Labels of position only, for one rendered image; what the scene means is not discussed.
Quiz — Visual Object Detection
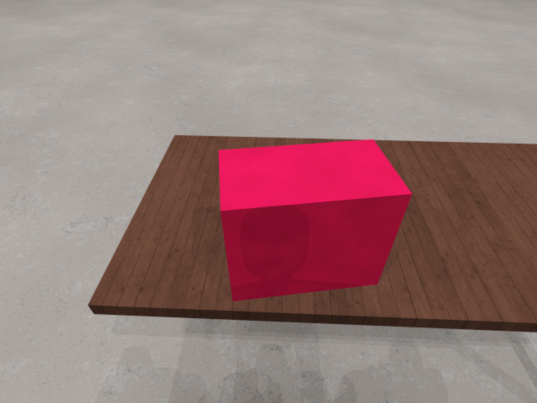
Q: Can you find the carton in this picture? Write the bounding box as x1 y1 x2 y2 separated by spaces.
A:
218 139 412 301

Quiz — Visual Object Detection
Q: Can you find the table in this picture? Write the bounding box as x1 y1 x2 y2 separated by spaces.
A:
88 135 537 332

